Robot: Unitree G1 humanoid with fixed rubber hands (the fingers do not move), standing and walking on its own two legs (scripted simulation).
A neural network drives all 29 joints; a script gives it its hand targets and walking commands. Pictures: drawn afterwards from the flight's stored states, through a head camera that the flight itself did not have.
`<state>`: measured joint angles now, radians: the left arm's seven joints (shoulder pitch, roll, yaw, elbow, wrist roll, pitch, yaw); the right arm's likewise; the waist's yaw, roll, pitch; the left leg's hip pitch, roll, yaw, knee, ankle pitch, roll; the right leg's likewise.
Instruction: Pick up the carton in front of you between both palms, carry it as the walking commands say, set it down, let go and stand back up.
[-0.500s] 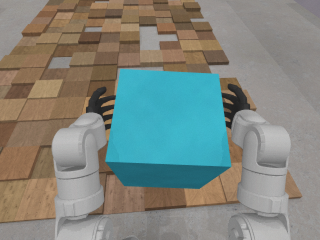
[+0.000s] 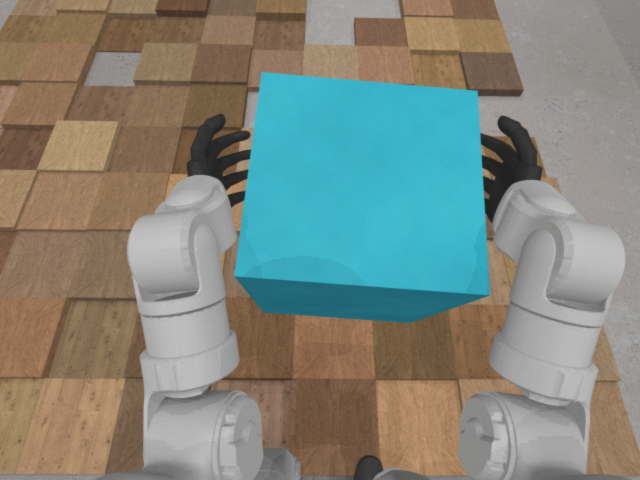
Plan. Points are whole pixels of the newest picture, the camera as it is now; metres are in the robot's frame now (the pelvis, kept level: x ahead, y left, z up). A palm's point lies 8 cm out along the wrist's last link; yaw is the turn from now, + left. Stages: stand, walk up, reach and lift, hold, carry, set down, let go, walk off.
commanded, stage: carry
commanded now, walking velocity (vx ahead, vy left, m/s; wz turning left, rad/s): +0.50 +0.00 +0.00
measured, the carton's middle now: (350, 222) +0.40 +0.01 +0.04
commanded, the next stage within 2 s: none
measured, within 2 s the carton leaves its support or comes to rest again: neither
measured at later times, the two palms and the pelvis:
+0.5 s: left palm out of the picture +0.78 +0.11 +0.21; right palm out of the picture +0.76 -0.19 +0.21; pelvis +0.40 +0.00 +0.02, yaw +1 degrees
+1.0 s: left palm out of the picture +1.12 +0.12 +0.14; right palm out of the picture +1.12 -0.17 +0.13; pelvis +0.78 -0.03 +0.01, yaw -1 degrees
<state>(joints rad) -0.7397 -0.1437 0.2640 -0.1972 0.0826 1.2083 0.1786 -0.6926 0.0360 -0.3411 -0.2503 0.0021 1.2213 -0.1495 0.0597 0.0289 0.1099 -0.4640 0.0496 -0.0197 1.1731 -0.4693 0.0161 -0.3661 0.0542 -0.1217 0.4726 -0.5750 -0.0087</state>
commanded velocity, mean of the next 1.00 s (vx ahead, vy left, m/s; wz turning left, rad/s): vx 0.50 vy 0.00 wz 0.00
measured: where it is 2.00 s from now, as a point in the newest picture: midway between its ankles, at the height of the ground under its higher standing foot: (351, 117)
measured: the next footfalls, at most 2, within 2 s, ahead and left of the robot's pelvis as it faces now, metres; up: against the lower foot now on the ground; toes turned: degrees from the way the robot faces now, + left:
left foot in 0.14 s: +0.24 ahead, +0.10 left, +0.02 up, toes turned +0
right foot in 0.48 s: +0.54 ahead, -0.04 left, +0.02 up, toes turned -2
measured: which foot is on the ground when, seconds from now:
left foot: up 0.00-0.12, down 0.14-0.48, up 0.50-0.98, down 1.00-1.00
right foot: down 0.00-0.16, up 0.18-0.46, down 0.48-0.98, up 1.00-1.00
